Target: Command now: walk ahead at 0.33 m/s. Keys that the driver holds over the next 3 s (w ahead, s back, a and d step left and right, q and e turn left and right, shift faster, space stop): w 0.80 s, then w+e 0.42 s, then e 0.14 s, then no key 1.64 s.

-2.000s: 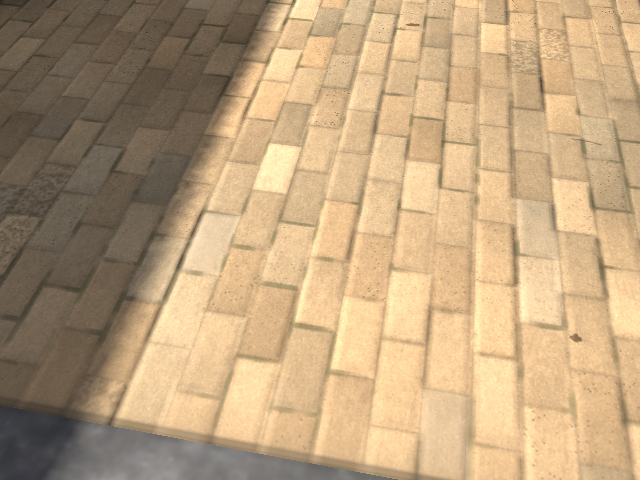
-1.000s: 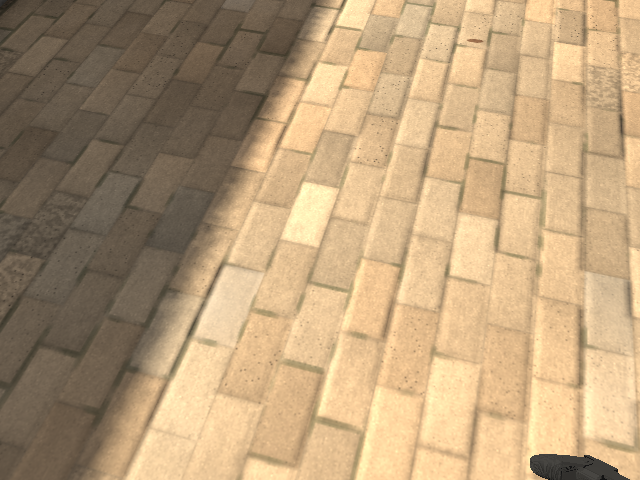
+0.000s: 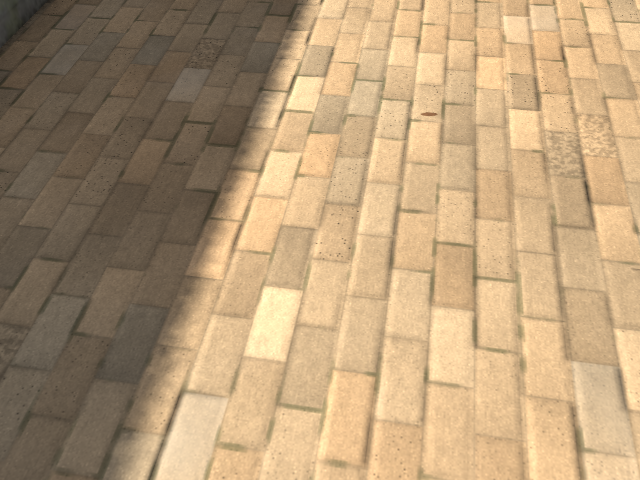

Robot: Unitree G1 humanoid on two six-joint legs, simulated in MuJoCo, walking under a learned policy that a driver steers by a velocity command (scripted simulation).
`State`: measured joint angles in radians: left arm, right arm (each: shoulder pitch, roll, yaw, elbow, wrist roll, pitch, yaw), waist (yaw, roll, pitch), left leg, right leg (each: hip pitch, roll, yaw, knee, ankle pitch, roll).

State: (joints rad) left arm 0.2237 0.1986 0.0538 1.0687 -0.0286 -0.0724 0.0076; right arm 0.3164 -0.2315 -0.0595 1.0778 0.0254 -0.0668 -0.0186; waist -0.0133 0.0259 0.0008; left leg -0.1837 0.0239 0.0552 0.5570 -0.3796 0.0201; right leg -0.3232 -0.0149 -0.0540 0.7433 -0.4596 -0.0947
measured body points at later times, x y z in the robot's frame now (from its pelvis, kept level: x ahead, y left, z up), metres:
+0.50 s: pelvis +0.21 +0.00 +0.00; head +0.25 -0.01 +0.44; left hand +0.11 +0.24 -0.14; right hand +0.46 -0.21 -0.10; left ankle +0.40 +0.12 -0.71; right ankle +0.02 -0.12 -0.73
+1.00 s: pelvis +0.50 +0.02 +0.01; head +0.51 +0.02 +0.46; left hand +0.69 +0.25 -0.10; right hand +0.47 -0.24 -0.13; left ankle +0.40 +0.11 -0.73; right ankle +0.69 -0.14 -0.68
